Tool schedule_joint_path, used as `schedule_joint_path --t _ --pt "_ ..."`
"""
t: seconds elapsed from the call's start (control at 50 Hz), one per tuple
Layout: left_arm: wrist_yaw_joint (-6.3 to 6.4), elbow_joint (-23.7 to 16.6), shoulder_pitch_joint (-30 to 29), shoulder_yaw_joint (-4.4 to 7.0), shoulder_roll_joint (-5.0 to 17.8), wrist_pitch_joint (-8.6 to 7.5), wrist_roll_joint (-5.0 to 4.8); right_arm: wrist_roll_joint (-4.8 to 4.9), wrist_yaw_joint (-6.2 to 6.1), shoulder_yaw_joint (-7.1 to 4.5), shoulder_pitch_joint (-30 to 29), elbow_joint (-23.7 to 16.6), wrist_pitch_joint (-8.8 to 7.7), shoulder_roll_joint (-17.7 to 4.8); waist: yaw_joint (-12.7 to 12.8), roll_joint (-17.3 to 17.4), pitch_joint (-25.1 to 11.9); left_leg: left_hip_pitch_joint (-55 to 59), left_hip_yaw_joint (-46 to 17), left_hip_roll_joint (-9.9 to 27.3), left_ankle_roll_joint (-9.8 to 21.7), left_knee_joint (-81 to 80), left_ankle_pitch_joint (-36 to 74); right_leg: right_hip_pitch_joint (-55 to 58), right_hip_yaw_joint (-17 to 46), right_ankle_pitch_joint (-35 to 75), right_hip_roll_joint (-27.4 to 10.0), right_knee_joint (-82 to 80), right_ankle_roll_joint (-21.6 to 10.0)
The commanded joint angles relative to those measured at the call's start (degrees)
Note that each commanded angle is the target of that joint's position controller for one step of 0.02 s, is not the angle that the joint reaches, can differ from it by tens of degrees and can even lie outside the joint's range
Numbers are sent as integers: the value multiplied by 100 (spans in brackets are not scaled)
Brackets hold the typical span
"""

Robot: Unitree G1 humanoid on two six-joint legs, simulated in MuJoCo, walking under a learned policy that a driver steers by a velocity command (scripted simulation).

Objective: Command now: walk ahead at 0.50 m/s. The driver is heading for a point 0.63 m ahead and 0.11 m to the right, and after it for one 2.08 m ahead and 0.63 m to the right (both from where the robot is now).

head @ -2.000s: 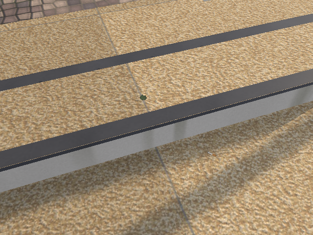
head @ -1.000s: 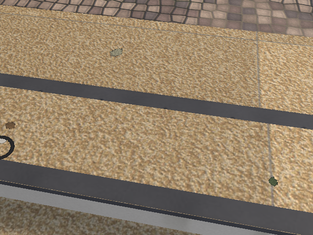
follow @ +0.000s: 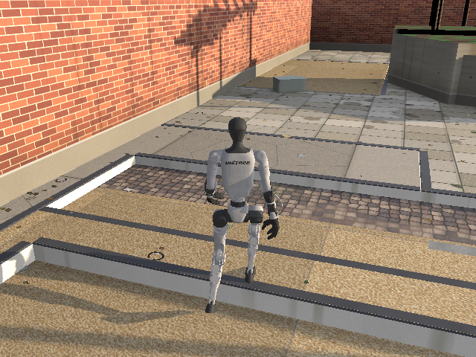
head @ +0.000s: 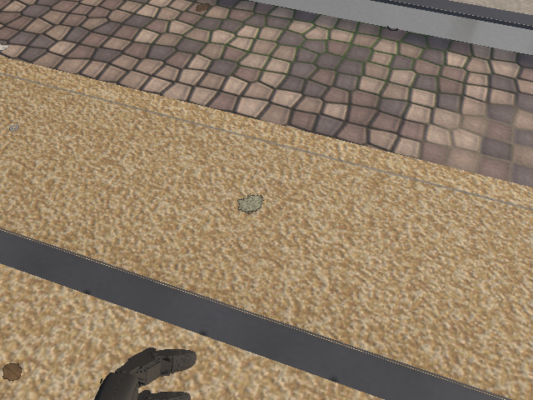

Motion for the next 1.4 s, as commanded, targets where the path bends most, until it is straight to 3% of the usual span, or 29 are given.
schedule_joint_path --t 0.02,0.06,0.1,0.16,0.22,0.32,0.48,0.54,0.58,0.6,0.62,0.64,0.66,0.68,0.72,0.78,0.84,0.94,1.1,1.16,1.18,1.2,1.22,1.24,1.26,1.28,1.32,1.34,1.4 --pt "34 599 1997 514 1130 46 -96 151 315 -178 -129 -607 -276 -266 493 -595 -987 -3581 -600 -651 341 5186 -376 4003 5800 -478 -1874 -5485 -870" --pt "-132 1194 1431 250 20 -64 108 42 238 -75 -1201 -1385 -178 -192 -114 123 225 -3793 -49 30 832 5478 226 1950 3443 -584 -1299 -5118 -341" --pt "-191 1528 1281 212 -271 -165 186 141 221 31 -548 -1342 -38 2 -511 -275 227 -3764 -298 -29 1026 5713 551 1879 2309 294 -919 -5302 -161" --pt "-212 1724 1402 306 169 -174 64 92 99 121 -577 -1421 37 1 -649 -61 374 -4355 -222 -111 905 4350 1145 2218 1121 1257 -627 -5672 -24" --pt "34 1783 1860 308 359 -223 37 -65 94 49 -1341 -1634 -25 -283 -333 -286 33 -3898 435 -81 458 2530 1978 2734 542 2466 -379 -6222 -76" --pt "300 2056 2890 387 745 -199 -24 60 201 -22 -2452 -1761 -57 -304 289 -322 138 -4464 859 320 166 604 2369 4757 919 3302 -821 -6585 -60" --pt "339 2151 3249 503 969 51 -61 178 488 -67 -3682 -2124 -258 -230 558 -388 856 -3991 1271 83 267 -1847 1488 6063 763 4705 -1082 -6396 -129" --pt "367 2177 3183 600 1262 49 -9 178 539 -188 -3253 -2086 -359 -516 171 -790 414 -2649 1444 -338 531 -2080 1224 6254 693 7150 -1098 -5636 -131" --pt "340 2060 2827 628 1346 89 31 96 446 -383 -1882 -1723 -342 -923 -550 -949 -397 -754 1496 -522 841 -2179 1366 5892 562 7945 -942 -4124 -66" --pt "311 1880 2560 587 1275 45 42 -42 351 -495 -748 -1481 -317 -1253 -1029 -719 -1124 1268 590 308 1244 -1770 1506 4435 628 6623 -815 -2731 -23" --pt "193 1719 3109 370 498 -90 26 -192 278 -614 -102 -1403 -308 -1739 -786 716 -2147 3744 -2115 1974 2430 -1864 691 1844 720 2680 303 -201 412" --pt "152 1836 3143 421 706 -264 -83 -116 220 -481 -173 -1358 -294 -1211 -721 1057 -2530 3617 -3369 2278 2471 -2722 732 1334 1660 -254 671 791 323" --pt "134 1554 2390 616 1329 -348 -286 -35 190 -391 -673 -1435 -265 -920 -665 871 -1518 2568 -2181 1903 2002 -2939 1089 1145 1812 174 266 869 241" --pt "180 1372 1948 636 1374 -356 -320 -1 205 -335 -1131 -1484 -272 -801 -430 431 -893 1547 -1276 1749 1761 -3123 1865 1295 1608 603 -7 554 230" --pt "240 1428 1989 702 1136 -190 -233 -52 278 -242 -1406 -1449 -366 -474 -11 136 -328 362 -174 1258 1446 -3463 2265 1729 1488 1056 -311 -143 304" --pt "290 1431 2226 725 853 36 -250 -109 254 -277 -1448 -1313 -432 -646 236 346 96 -512 437 1154 1325 -3650 3549 1985 1382 1140 -303 -932 525" --pt "224 1371 2239 698 736 106 2 -276 102 -437 -1363 -1185 -397 -1144 333 287 -277 -577 998 1215 1360 -3245 4806 2163 1193 2277 -336 -1291 689" --pt "78 714 854 855 1022 55 -76 21 -312 -417 -1293 -1171 -337 -1033 -24 500 236 -288 1455 988 867 -2910 2544 1287 1301 4185 -334 -3053 632" --pt "-398 369 160 801 891 303 -165 29 -470 -483 -735 -1206 5 -1043 -638 168 356 2 1183 1547 436 -360 365 1668 1029 4565 -236 -5157 643" --pt "-179 1212 2241 1115 1463 216 31 15 -280 -379 -661 -1041 -24 -767 320 -562 -577 -1253 1907 814 -94 2960 27 4787 304 6399 241 -5469 195" --pt "-104 1178 2530 1198 2115 144 168 -117 -198 -289 -279 -1220 -81 -398 208 -1871 -1082 -3947 1716 145 -617 5747 -4221 7161 1801 10132 -1012 -3611 -668" --pt "-107 1011 2694 1144 2168 153 30 43 -112 -204 -303 -1534 -195 -680 471 -1637 -2408 -4723 791 48 -887 6938 -4149 8011 3299 10858 -1915 -3450 -1770" --pt "-40 796 2458 1090 2019 261 -42 137 -109 -239 -867 -1767 -197 -1007 669 -867 -2785 -4952 477 188 -869 7100 -3806 7937 3362 9747 -2006 -3817 -1912" --pt "68 786 2061 1080 2140 350 -100 165 -173 -136 -1148 -2107 -162 -845 355 -602 -2651 -5340 346 281 -811 6935 -2934 7352 3853 7205 -2096 -4262 -1874" --pt "184 619 1574 961 1844 436 -132 106 -318 -124 -1376 -2094 -23 -844 240 21 -2243 -5286 328 397 -789 6652 -2432 6391 4036 5355 -2137 -4697 -1627" --pt "237 410 1158 840 1661 478 41 81 -419 -169 -1389 -2001 181 -960 110 261 -1641 -4686 172 452 -662 6090 -1908 4985 4065 4796 -2231 -4909 -1551" --pt "225 310 932 789 1728 467 148 -122 -558 -184 -1408 -2101 424 -843 -111 -139 -927 -4122 434 168 -547 5977 -1768 3449 3568 4596 -1635 -5137 -1318" --pt "255 260 987 787 1783 420 159 -118 -579 -301 -1341 -2145 408 -1123 -156 -50 -813 -4009 298 100 -513 5385 -902 3144 3168 3998 -1122 -5134 -1074" --pt "476 221 1174 714 1622 480 54 -197 -572 -191 -1623 -2509 379 -650 -87 -273 -718 -4416 358 -185 -742 4870 -160 3282 2869 4039 -620 -4880 -925"
Next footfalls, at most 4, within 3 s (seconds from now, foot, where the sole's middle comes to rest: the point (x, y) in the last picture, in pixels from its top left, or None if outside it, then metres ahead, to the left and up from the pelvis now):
0.60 left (243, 367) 0.52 0.08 -0.65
1.16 right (352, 304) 0.75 -0.20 -0.77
1.68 left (270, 278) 0.83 0.02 -0.77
2.04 right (351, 300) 0.76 -0.20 -0.77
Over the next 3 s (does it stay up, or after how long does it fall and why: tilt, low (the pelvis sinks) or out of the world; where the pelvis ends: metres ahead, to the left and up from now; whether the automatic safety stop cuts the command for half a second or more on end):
stays up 0.88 -0.14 -0.01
